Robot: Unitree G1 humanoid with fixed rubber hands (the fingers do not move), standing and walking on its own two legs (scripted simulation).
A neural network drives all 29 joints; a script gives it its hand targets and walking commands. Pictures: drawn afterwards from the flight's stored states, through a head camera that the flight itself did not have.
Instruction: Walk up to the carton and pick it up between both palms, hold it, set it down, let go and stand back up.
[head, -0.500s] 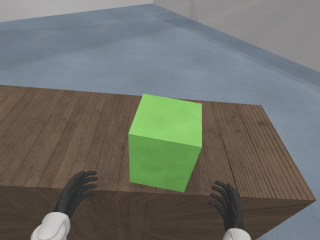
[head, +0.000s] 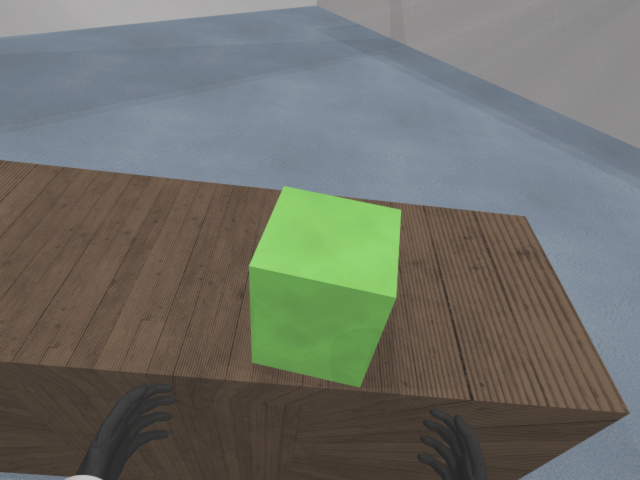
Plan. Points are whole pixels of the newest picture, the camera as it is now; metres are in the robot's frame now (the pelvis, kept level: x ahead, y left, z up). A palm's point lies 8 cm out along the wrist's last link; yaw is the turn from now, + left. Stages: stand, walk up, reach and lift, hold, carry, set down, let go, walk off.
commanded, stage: set down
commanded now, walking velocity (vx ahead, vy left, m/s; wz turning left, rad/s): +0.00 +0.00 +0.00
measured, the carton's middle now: (323, 289) +0.42 +0.02 +0.00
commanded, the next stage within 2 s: let go in 1.58 s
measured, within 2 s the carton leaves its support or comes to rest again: neither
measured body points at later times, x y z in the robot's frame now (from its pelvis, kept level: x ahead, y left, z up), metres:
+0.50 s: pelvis +0.01 +0.01 +0.00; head +0.02 +0.03 +0.45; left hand +0.19 +0.24 -0.03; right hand +0.17 -0.17 -0.03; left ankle +0.03 +0.11 -0.74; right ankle -0.01 -0.10 -0.74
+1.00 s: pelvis +0.01 +0.01 +0.00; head +0.01 +0.03 +0.45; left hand +0.18 +0.24 -0.06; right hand +0.16 -0.20 -0.06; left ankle +0.03 +0.11 -0.74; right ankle -0.01 -0.10 -0.74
